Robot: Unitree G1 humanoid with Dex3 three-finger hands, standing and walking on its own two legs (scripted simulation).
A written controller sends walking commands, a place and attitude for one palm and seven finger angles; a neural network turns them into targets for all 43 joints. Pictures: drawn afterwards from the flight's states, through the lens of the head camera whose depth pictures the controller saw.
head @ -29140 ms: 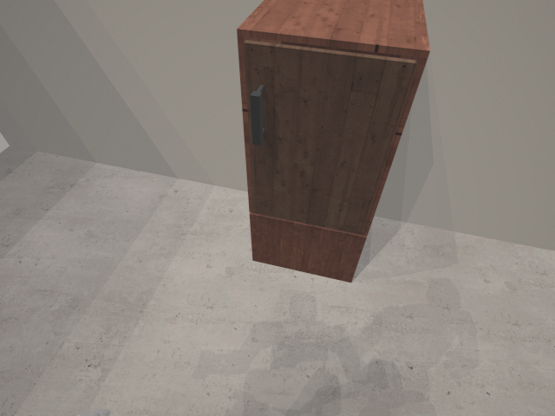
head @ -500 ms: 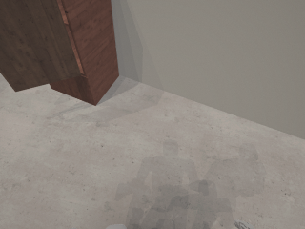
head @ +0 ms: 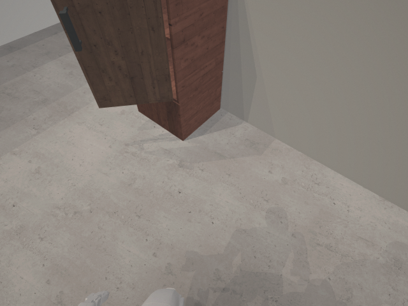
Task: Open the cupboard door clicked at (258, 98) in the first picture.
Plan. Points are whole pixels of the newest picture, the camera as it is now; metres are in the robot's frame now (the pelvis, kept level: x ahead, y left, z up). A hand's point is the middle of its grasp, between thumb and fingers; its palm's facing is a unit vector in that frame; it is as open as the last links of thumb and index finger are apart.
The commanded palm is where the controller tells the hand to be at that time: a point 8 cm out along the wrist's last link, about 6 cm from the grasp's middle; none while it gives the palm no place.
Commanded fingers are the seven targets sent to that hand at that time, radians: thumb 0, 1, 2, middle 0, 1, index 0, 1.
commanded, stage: turn to face it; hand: left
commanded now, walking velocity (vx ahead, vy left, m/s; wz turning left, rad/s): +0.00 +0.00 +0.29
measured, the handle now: (72, 29) +1.02 +0.55 +0.00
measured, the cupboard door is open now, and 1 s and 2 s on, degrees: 48 48 48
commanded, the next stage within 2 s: take the last steps up to it in 0.18 s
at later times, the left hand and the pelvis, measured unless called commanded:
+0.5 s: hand out of the picture +0.02 +0.21 -0.16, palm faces +0.25 -0.94 -0.24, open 7.4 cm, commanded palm none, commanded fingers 0.00 0.90 0.90 -0.20 -0.30 -0.20 -0.30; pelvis +0.02 +0.00 +0.00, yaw +10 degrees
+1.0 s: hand (70, 302) +0.14 +0.30 -0.16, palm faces +0.27 -0.94 -0.19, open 7.4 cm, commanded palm none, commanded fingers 0.00 0.90 0.90 -0.20 -0.30 -0.20 -0.30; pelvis +0.12 +0.10 +0.00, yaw +13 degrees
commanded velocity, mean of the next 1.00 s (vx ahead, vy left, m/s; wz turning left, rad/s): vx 0.22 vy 0.08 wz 0.14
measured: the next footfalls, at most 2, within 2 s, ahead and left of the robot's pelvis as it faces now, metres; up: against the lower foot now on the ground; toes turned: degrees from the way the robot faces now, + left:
left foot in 0.12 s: +0.05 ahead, +0.13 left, +0.00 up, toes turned +5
right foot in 0.40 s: +0.06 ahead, -0.13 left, +0.00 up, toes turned +4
